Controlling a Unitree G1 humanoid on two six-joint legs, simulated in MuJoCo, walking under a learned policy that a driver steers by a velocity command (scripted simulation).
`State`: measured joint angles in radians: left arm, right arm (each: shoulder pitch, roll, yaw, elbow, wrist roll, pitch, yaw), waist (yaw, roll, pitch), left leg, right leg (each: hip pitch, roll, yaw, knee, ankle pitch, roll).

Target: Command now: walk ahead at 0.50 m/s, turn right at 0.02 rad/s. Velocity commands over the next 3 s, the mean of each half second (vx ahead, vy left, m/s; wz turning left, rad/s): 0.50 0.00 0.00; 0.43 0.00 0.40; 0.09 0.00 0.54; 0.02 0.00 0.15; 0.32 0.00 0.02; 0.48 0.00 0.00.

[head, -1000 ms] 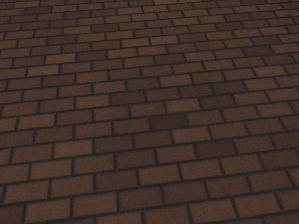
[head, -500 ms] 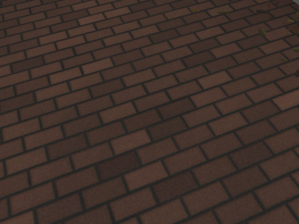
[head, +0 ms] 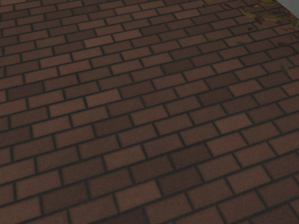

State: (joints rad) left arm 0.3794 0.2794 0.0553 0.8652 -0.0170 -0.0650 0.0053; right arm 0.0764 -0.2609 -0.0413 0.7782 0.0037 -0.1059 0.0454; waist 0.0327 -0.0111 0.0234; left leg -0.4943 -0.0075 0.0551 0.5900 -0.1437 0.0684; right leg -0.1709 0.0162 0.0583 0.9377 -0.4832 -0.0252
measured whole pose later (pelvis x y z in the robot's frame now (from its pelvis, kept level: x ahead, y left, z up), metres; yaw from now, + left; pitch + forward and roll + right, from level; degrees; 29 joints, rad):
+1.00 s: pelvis +0.53 +0.00 +0.00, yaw +15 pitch +2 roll -2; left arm 0.27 0.26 0.07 0.88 -0.02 -0.05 0.04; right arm 0.09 -0.25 -0.06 0.73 0.01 -0.03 0.06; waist 0.04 0.03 0.04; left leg -0.54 0.02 0.05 0.58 -0.04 0.08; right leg 0.02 -0.04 -0.27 0.43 -0.44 0.02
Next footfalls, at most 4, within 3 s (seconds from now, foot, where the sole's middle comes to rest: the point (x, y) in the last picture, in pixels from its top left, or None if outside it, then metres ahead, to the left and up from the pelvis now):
0.48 right None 0.44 -0.14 -0.76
1.02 left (131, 174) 0.68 0.13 -0.76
1.52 right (172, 158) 0.77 -0.07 -0.76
1.84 left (128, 191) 0.59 0.13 -0.76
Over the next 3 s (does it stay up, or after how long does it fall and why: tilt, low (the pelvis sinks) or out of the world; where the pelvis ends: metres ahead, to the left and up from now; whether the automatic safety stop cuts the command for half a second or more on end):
stays up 0.98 0.27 0.03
